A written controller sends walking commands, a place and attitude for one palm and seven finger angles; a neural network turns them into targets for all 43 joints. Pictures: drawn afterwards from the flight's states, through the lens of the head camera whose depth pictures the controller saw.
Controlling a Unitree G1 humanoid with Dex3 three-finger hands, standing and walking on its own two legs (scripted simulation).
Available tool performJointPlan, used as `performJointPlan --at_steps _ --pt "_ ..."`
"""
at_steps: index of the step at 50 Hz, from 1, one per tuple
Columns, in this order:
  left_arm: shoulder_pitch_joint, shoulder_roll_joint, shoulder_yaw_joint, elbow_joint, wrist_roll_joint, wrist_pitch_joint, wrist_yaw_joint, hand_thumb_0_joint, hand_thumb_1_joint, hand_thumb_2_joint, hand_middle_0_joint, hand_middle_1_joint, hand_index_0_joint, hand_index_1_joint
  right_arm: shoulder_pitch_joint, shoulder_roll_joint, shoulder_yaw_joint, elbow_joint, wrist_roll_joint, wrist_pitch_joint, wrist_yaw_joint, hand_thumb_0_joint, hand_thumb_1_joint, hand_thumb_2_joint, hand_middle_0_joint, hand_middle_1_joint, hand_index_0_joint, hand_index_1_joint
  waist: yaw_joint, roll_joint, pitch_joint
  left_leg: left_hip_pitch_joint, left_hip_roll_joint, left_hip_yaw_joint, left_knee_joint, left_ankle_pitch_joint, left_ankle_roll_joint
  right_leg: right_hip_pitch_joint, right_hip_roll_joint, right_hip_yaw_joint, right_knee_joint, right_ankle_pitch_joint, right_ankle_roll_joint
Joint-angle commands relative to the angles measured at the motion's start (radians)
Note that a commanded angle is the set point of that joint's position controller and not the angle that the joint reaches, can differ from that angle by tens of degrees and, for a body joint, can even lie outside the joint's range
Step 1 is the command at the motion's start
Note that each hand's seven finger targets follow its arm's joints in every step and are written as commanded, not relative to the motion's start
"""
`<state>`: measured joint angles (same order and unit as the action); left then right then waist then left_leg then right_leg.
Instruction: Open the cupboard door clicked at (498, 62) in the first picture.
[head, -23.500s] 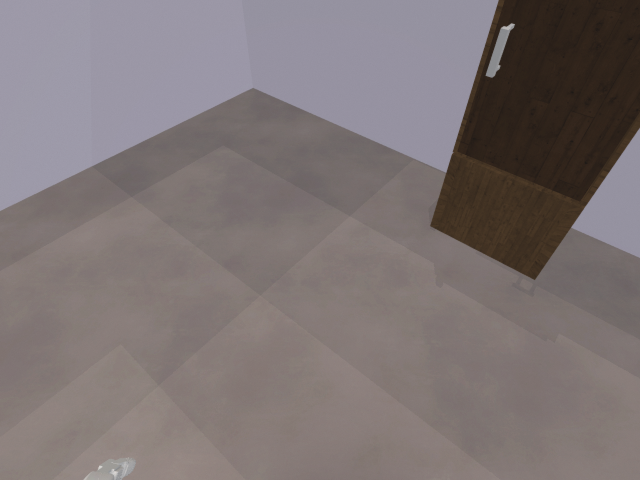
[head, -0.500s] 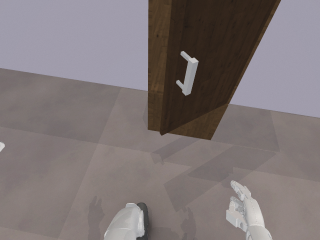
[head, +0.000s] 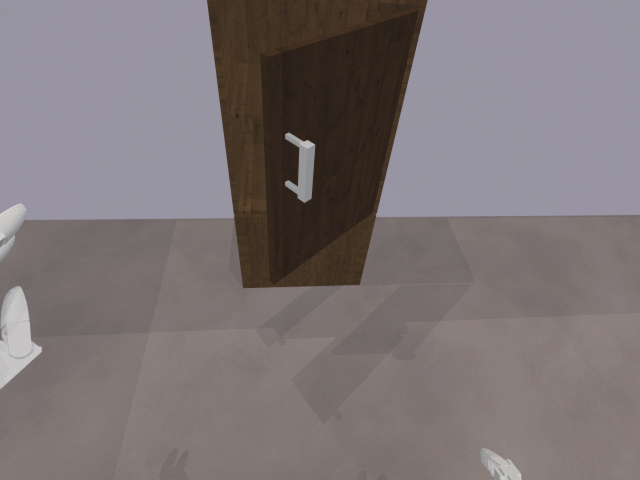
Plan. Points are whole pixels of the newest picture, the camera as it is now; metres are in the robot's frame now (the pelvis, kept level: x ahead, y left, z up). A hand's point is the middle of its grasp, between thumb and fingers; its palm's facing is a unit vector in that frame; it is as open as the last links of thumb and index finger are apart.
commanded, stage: stop stepping back and stand still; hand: left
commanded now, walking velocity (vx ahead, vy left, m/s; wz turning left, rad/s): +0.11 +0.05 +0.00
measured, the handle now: (298, 167) +0.68 +0.07 +0.01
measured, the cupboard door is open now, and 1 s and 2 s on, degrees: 41 41 41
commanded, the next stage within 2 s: let the arm hang, fingers relaxed in 0.70 s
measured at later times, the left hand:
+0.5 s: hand (105, 327) +0.21 +0.21 +0.17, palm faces +0.40 -0.75 -0.52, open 7.4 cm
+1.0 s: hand (162, 472) +0.16 +0.21 -0.11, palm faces +0.04 -0.92 -0.38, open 7.4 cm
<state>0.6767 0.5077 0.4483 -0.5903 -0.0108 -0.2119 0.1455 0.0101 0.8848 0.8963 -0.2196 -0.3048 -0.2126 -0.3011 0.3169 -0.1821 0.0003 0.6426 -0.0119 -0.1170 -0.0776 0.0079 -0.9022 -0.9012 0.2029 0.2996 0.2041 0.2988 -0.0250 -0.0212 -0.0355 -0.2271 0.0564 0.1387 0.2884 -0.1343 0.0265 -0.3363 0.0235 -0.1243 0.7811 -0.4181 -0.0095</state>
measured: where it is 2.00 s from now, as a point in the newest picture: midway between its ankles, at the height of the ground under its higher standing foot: outside the picture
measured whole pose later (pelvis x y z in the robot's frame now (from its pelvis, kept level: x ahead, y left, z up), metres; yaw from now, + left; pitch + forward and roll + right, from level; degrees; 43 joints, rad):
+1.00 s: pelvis -0.01 -0.01 -0.03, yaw +1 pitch +1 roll +1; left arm 0.26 0.25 0.07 0.48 0.04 0.02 0.01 0.00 0.90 0.90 -0.20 -0.30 -0.19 -0.30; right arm 0.19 -0.27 -0.02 0.81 -0.02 0.01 0.01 0.01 -0.91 -0.90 0.20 0.30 0.20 0.30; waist -0.03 0.07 0.01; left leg -0.29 0.02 0.01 0.63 -0.34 0.00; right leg -0.27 -0.01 -0.11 0.66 -0.40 -0.05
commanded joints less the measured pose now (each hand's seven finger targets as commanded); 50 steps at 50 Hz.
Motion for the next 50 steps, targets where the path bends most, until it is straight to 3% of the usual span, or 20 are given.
performJointPlan --at_steps 1,3,5,6,7,8,9,12,24,27,29,30,35,38,39,40,41,44,47,50 --pt "-0.133 0.084 0.089 -0.011 -0.021 0.001 0.047 0.0 0.9 0.9 -0.2 -0.3 -0.2 -0.3 -0.161 -0.149 -0.053 -0.151 -0.001 -0.044 -0.028 0.0 -0.9 -0.9 0.2 0.3 0.2 0.3 0.012 0.225 -0.024 -0.079 0.174 -0.17 -0.145 -0.462 0.031 0.188 0.034 -0.062 -0.236 -0.12 -0.018" --pt "-0.144 0.066 0.055 0.018 -0.016 0.022 0.035 0.0 0.9 0.9 -0.2 -0.3 -0.2 -0.3 -0.164 -0.16 -0.062 -0.14 0.002 -0.034 -0.022 0.0 -0.9 -0.9 0.2 0.3 0.2 0.3 0.02 0.084 -0.027 -0.164 0.108 -0.132 0.072 -0.422 0.027 0.3 -0.016 0.021 -0.424 -0.039 -0.04" --pt "-0.16 0.102 0.067 0.011 -0.015 0.023 0.021 0.0 0.9 0.9 -0.2 -0.3 -0.2 -0.3 -0.174 -0.139 -0.053 -0.144 0.013 -0.019 -0.001 0.0 -0.9 -0.9 0.2 0.3 0.2 0.3 0.042 -0.236 -0.002 -0.388 -0.035 -0.097 0.57 -0.293 0.001 0.276 -0.344 0.533 -0.625 0.068 -0.15" --pt "-0.225 0.116 0.06 -0.023 -0.022 0.003 0.021 0.0 0.9 0.9 -0.2 -0.3 -0.2 -0.3 -0.19 -0.161 -0.05 -0.135 0.006 -0.036 0.002 0.0 -0.9 -0.9 0.2 0.3 0.2 0.3 0.034 -0.195 0.034 -0.457 -0.044 -0.125 0.74 -0.286 -0.022 0.258 -0.403 0.557 -0.606 0.314 -0.179" --pt "-0.27 0.165 0.103 -0.057 -0.017 -0.026 0.031 0.0 0.9 0.9 -0.2 -0.3 -0.2 -0.3 -0.195 -0.154 -0.039 -0.132 0.003 -0.056 0.013 0.0 -0.9 -0.9 0.2 0.3 0.2 0.3 0.02 -0.166 0.002 -0.483 -0.022 -0.129 0.785 -0.258 -0.043 0.28 -0.414 0.55 -0.556 0.491 -0.214" --pt "-0.254 0.04 0.028 0.036 -0.018 -0.028 0.022 0.0 0.9 0.9 -0.2 -0.3 -0.2 -0.3 -0.13 -0.141 -0.051 -0.09 0.017 -0.054 0.017 0.0 -0.9 -0.9 0.2 0.3 0.2 0.3 -0.01 -0.127 -0.071 -0.421 -0.015 -0.153 0.813 -0.18 -0.052 0.282 -0.326 0.39 -0.515 0.305 -0.148" --pt "-0.238 0.046 0.023 0.052 -0.016 -0.027 0.016 0.0 0.9 0.9 -0.2 -0.3 -0.2 -0.3 -0.156 -0.169 -0.067 -0.11 0.023 -0.049 0.013 0.0 -0.9 -0.9 0.2 0.3 0.2 0.3 -0.003 -0.147 0.017 -0.429 -0.021 -0.142 0.825 -0.113 -0.056 0.21 -0.283 0.377 -0.53 0.35 -0.085" --pt "-0.308 0.12 0.077 -0.002 -0.003 -0.078 0.025 0.0 0.9 0.9 -0.2 -0.3 -0.2 -0.3 -0.21 -0.141 -0.05 -0.106 0.016 -0.045 -0.008 0.0 -0.9 -0.9 0.2 0.3 0.2 0.3 0.018 -0.04 0.09 -0.404 -0.018 -0.098 0.72 -0.081 -0.037 0.192 -0.279 0.276 -0.501 0.638 -0.048" --pt "-0.133 0.058 0.1 0.044 -0.03 -0.105 0.019 0.0 0.9 0.9 -0.2 -0.3 -0.2 -0.3 -0.18 -0.14 -0.053 -0.167 0.018 -0.04 0.016 0.0 -0.9 -0.9 0.2 0.3 0.2 0.3 0.041 -0.105 -0.052 -0.073 -0.079 -0.032 0.16 0.031 0.014 0.338 -0.223 0.225 -0.325 1.018 0.035" --pt "-0.156 0.067 0.08 -0.017 -0.036 -0.096 0.015 0.0 0.9 0.9 -0.2 -0.3 -0.2 -0.3 -0.157 -0.178 -0.067 -0.175 0.032 -0.033 0.019 0.0 -0.9 -0.9 0.2 0.3 0.2 0.3 0.02 0.051 -0.161 0.267 0.077 -0.179 0.179 0.536 0.097 0.113 -0.112 0.161 -0.104 0.755 0.106" --pt "-0.167 0.084 0.092 -0.056 -0.024 -0.088 0.015 0.0 0.9 0.9 -0.2 -0.3 -0.2 -0.3 -0.144 -0.159 -0.069 -0.179 0.024 -0.038 0.029 0.0 -0.9 -0.9 0.2 0.3 0.2 0.3 0.033 0.175 -0.181 0.363 0.202 -0.303 0.191 0.767 0.176 -0.057 -0.041 0.145 -0.013 0.111 0.084" --pt "-0.166 0.093 0.091 -0.08 -0.02 -0.079 0.013 0.0 0.9 0.9 -0.2 -0.3 -0.2 -0.3 -0.159 -0.151 -0.064 -0.176 0.014 -0.048 0.029 0.0 -0.9 -0.9 0.2 0.3 0.2 0.3 0.04 0.218 -0.134 0.281 0.203 -0.311 0.147 0.693 0.165 -0.038 -0.032 0.141 -0.061 -0.056 0.056" --pt "-0.124 0.153 0.162 -0.154 -0.015 -0.058 0.021 0.0 0.9 0.9 -0.2 -0.3 -0.2 -0.3 -0.189 -0.155 -0.041 -0.191 0.022 -0.059 0.016 0.0 -0.9 -0.9 0.2 0.3 0.2 0.3 0.037 0.141 -0.035 -0.114 0.099 -0.197 0.125 0.074 0.059 0.264 -0.06 0.134 -0.356 0.23 0.02" --pt "-0.081 0.106 0.14 -0.119 -0.041 -0.054 0.023 0.0 0.9 0.9 -0.2 -0.3 -0.2 -0.3 -0.174 -0.125 -0.046 -0.187 0.025 -0.047 0.026 0.0 -0.9 -0.9 0.2 0.3 0.2 0.3 0.017 -0.099 -0.018 -0.112 -0.047 -0.133 0.37 -0.146 -0.022 0.154 -0.251 0.446 -0.524 0.356 -0.062" --pt "-0.084 0.093 0.134 -0.092 -0.042 -0.053 0.025 0.0 0.9 0.9 -0.2 -0.3 -0.2 -0.3 -0.173 -0.127 -0.048 -0.178 0.026 -0.04 0.026 0.0 -0.9 -0.9 0.2 0.3 0.2 0.3 0.021 -0.086 -0.006 -0.147 -0.052 -0.14 0.458 -0.219 -0.031 0.157 -0.293 0.464 -0.527 0.431 -0.091" --pt "-0.25 -0.08 -0.321 0.72 0.058 0.104 -0.108 0.0 0.9 0.9 -0.2 -0.3 -0.2 -0.3 -0.259 -0.224 -0.078 0.079 -0.006 -0.083 0.109 0.0 -0.9 -0.9 0.2 0.3 0.2 0.3 -0.014 -0.082 0.029 -0.255 0.06 -0.186 0.578 -0.283 -0.018 0.101 -0.37 0.326 -0.364 0.635 -0.126" --pt "-0.269 -0.084 -0.29 0.705 0.065 0.171 -0.13 0.0 0.9 0.9 -0.2 -0.3 -0.2 -0.3 -0.152 -0.225 -0.084 0.061 0.011 -0.003 0.098 0.0 -0.9 -0.9 0.2 0.3 0.2 0.3 -0.024 -0.016 -0.023 -0.178 0.023 -0.203 0.543 -0.341 -0.025 0.068 -0.335 0.321 -0.325 0.643 -0.155" --pt "-0.297 -0.151 -0.325 0.78 0.049 0.192 -0.136 0.0 0.9 0.9 -0.2 -0.3 -0.2 -0.3 -0.105 -0.127 -0.045 0.039 0.009 0.079 0.099 0.0 -0.9 -0.9 0.2 0.3 0.2 0.3 -0.002 -0.118 0.008 -0.174 -0.046 -0.109 0.433 -0.255 -0.029 0.105 -0.234 0.2 -0.285 0.67 -0.125" --pt "-0.323 -0.118 -0.345 0.963 0.052 0.184 -0.128 0.0 0.9 0.9 -0.2 -0.3 -0.2 -0.3 -0.138 -0.166 -0.051 0.034 -0.012 0.104 0.091 0.0 -0.9 -0.9 0.2 0.3 0.2 0.3 0.03 -0.308 -0.001 -0.166 -0.051 -0.127 0.325 -0.196 -0.01 0.237 -0.228 0.205 -0.261 0.955 -0.095" --pt "-0.37 -0.072 -0.352 1.108 0.049 0.192 -0.121 0.0 0.9 0.9 -0.2 -0.3 -0.2 -0.3 -0.121 -0.218 -0.059 0.073 -0.019 0.104 0.074 0.0 -0.9 -0.9 0.2 0.3 0.2 0.3 0.033 -0.213 -0.062 -0.03 -0.002 -0.166 0.249 0.2 0.009 0.266 -0.192 0.18 -0.222 0.948 -0.022"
